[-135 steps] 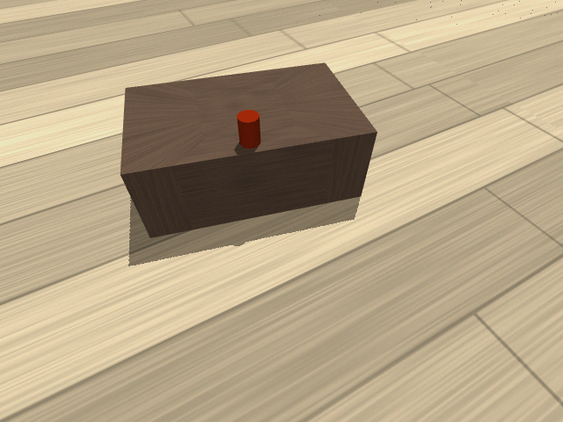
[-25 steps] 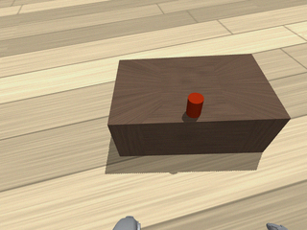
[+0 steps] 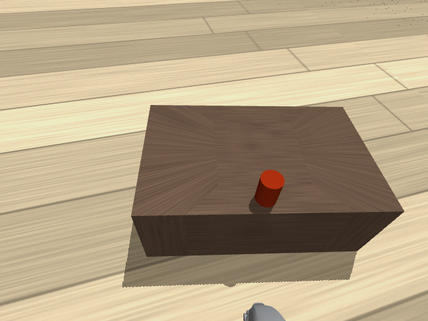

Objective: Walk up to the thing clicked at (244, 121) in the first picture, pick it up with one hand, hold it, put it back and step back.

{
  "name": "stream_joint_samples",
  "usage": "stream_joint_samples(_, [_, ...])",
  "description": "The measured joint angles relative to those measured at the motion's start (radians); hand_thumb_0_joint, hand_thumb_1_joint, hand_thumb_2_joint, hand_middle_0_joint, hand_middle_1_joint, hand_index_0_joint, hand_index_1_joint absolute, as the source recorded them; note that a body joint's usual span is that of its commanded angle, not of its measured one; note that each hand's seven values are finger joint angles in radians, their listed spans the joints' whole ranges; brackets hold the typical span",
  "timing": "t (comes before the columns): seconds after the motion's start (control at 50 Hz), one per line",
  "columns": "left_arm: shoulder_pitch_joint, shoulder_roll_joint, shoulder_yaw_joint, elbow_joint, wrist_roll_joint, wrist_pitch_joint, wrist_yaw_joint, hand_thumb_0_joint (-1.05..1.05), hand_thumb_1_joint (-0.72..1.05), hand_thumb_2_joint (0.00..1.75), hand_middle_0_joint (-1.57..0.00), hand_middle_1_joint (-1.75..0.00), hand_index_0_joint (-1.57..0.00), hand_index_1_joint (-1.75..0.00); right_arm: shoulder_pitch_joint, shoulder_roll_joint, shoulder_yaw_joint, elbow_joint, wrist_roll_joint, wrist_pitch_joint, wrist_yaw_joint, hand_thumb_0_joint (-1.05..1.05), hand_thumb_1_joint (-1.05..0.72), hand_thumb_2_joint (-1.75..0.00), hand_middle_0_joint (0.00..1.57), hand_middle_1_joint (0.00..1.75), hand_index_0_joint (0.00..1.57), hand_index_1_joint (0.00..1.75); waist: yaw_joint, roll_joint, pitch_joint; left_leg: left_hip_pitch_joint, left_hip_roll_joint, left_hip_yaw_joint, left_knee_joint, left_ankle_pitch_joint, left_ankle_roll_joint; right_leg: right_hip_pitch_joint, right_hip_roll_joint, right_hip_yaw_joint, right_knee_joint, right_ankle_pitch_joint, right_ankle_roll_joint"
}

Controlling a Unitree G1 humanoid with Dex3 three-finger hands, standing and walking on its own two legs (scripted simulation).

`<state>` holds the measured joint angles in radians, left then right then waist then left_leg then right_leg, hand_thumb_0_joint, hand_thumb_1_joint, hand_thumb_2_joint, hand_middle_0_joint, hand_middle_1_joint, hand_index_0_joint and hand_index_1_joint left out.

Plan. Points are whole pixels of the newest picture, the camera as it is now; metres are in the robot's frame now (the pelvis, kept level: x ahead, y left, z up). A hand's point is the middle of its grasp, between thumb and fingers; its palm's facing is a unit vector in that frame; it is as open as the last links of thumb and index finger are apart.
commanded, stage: walk up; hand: right
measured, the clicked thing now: (268, 189) +0.61 -0.24 -0.32
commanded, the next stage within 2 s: none
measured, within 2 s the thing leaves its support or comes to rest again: neither
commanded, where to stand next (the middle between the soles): +0.23 -0.02 m, yaw -1 degrees
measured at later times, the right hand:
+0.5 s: hand (350, 300) +0.19 -0.31 -0.16, palm faces -0.01 +0.94 -0.33, open 7.4 cm
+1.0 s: hand (320, 272) +0.25 -0.26 -0.15, palm faces -0.01 +0.95 -0.31, open 7.4 cm
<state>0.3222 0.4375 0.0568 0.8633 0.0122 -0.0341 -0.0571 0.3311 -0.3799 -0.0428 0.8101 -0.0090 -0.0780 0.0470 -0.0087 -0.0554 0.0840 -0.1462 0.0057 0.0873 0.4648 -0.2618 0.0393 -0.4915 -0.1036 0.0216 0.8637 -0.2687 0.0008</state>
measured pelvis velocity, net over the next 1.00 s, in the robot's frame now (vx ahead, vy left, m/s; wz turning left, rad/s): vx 0.13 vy -0.01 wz -0.01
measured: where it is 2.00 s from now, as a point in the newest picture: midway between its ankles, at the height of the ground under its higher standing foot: outside the picture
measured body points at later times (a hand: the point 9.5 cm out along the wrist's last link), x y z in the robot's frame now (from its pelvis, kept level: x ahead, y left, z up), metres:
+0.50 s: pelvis +0.13 -0.04 +0.00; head +0.15 -0.07 +0.45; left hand +0.19 +0.27 -0.10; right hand +0.19 -0.36 -0.13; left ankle +0.23 +0.12 -0.70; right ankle +0.15 -0.15 -0.74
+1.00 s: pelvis +0.13 -0.01 -0.01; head +0.13 -0.02 +0.44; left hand +0.17 +0.31 -0.13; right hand +0.25 -0.31 -0.13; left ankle +0.21 +0.09 -0.74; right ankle +0.12 -0.15 -0.74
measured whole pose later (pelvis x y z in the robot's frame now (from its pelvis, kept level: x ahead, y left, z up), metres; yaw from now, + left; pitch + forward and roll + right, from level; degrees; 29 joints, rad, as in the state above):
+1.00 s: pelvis +0.13 -0.01 -0.01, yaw -1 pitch -4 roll -1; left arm 0.23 0.38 0.01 1.06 0.02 -0.03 0.01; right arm 0.09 -0.35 -0.01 0.98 -0.01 0.01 0.03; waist 0.02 0.04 0.06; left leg -0.31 0.02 0.02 0.54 -0.17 0.02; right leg -0.16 -0.02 -0.02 0.53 -0.31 0.02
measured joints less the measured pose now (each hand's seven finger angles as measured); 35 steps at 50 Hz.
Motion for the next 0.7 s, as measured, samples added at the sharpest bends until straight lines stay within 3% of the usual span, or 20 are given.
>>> stream_joint_samples(0.08, [-0.012, -0.009, 0.002, 0.015, 0.004, -0.002, -0.007, 0.01, 0.90, 0.90, -0.21, -0.30, -0.20, -0.30, 0.026, -0.028, -0.011, 0.001, -0.002, 0.008, 0.002, 0.01, -0.90, -0.90, 0.21, 0.30, 0.20, 0.30, -0.016, 0.026, -0.009, 0.030, -0.002, 0.011, 0.011, -0.049, -0.016, 0.034, 0.001, -0.030, -0.156, 0.039, -0.007])
stream_joint_samples(0.14, [-0.024, -0.014, 0.004, 0.014, 0.006, -0.023, -0.003, 0.01, 0.90, 0.90, -0.21, -0.30, -0.20, -0.30, 0.042, -0.047, -0.016, 0.002, 0.000, 0.022, 0.001, 0.01, -0.90, -0.90, 0.21, 0.30, 0.20, 0.30, -0.023, 0.054, -0.009, 0.028, 0.011, 0.009, 0.083, -0.120, -0.040, 0.106, 0.031, -0.048, -0.280, 0.092, -0.018])
stream_joint_samples(0.18, [-0.042, -0.033, 0.006, 0.008, 0.010, -0.045, 0.008, 0.01, 0.90, 0.90, -0.21, -0.30, -0.20, -0.30, 0.038, -0.058, -0.021, 0.014, 0.003, 0.036, -0.007, 0.01, -0.90, -0.90, 0.21, 0.30, 0.20, 0.30, -0.023, 0.113, 0.011, -0.011, 0.057, -0.024, 0.230, -0.163, -0.013, 0.128, 0.070, -0.080, -0.259, 0.090, -0.021])
stream_joint_samples(0.24, [-0.047, -0.040, -0.002, -0.016, 0.002, -0.060, 0.016, 0.01, 0.90, 0.90, -0.21, -0.30, -0.20, -0.30, 0.022, -0.040, -0.006, 0.036, 0.000, 0.057, -0.013, 0.01, -0.90, -0.90, 0.20, 0.30, 0.20, 0.30, 0.002, 0.103, 0.015, -0.126, 0.017, -0.066, 0.500, -0.215, 0.000, 0.154, 0.063, -0.073, -0.235, 0.039, -0.034])
stream_joint_samples(0.3, [-0.031, -0.058, -0.015, -0.024, -0.009, -0.060, 0.024, 0.01, 0.90, 0.90, -0.21, -0.30, -0.20, -0.30, 0.002, -0.042, -0.001, 0.045, 0.005, 0.060, -0.007, 0.01, -0.90, -0.90, 0.20, 0.30, 0.20, 0.30, 0.015, 0.110, 0.011, -0.224, 0.014, -0.092, 0.591, -0.159, -0.001, 0.217, 0.062, -0.069, -0.303, 0.048, -0.034])
stream_joint_samples(0.4, [0.001, -0.069, -0.028, -0.021, -0.008, -0.054, 0.036, 0.01, 0.90, 0.90, -0.21, -0.30, -0.21, -0.30, -0.035, -0.048, -0.009, 0.042, 0.005, 0.066, -0.007, 0.01, -0.90, -0.90, 0.21, 0.30, 0.20, 0.30, 0.021, 0.127, 0.014, -0.321, 0.041, -0.141, 0.522, -0.032, -0.023, 0.289, 0.083, -0.065, -0.381, 0.058, -0.035])
stream_joint_samples(0.52, [-0.026, -0.065, -0.034, -0.013, -0.001, -0.029, 0.054, 0.01, 0.90, 0.90, -0.21, -0.30, -0.21, -0.30, -0.084, -0.028, -0.010, 0.075, 0.002, 0.076, -0.024, 0.01, -0.90, -0.90, 0.20, 0.30, 0.20, 0.30, 0.022, 0.117, 0.039, -0.292, 0.052, -0.118, 0.283, 0.051, -0.044, 0.284, 0.102, -0.080, -0.334, 0.013, -0.028])
stream_joint_samples(0.58, [-0.055, -0.057, -0.039, -0.007, -0.007, -0.011, 0.058, 0.01, 0.90, 0.90, -0.21, -0.30, -0.21, -0.30, -0.099, -0.012, -0.005, 0.097, 0.000, 0.078, -0.028, 0.01, -0.90, -0.90, 0.20, 0.30, 0.20, 0.30, 0.022, 0.097, 0.038, -0.218, 0.039, -0.095, 0.182, 0.065, -0.029, 0.248, 0.101, -0.093, -0.251, -0.041, -0.016])
stream_joint_samples(0.64, [-0.106, -0.041, -0.037, 0.010, -0.018, 0.013, 0.066, 0.01, 0.90, 0.90, -0.21, -0.30, -0.20, -0.30, -0.122, 0.027, 0.005, 0.116, -0.010, 0.073, -0.033, 0.01, -0.90, -0.90, 0.20, 0.30, 0.20, 0.30, 0.027, 0.017, 0.054, -0.200, -0.006, -0.070, 0.153, 0.037, -0.030, 0.209, 0.058, -0.068, -0.164, -0.112, -0.013])
stream_joint_samples(0.7, [-0.131, -0.049, -0.044, 0.033, -0.024, 0.023, 0.072, 0.01, 0.90, 0.90, -0.21, -0.30, -0.20, -0.30, -0.153, 0.036, 0.020, 0.117, -0.008, 0.071, -0.029, 0.01, -0.90, -0.90, 0.21, 0.30, 0.20, 0.30, 0.024, 0.015, 0.060, -0.206, 0.007, -0.072, 0.155, 0.047, -0.016, 0.190, 0.086, -0.047, -0.104, -0.234, -0.022])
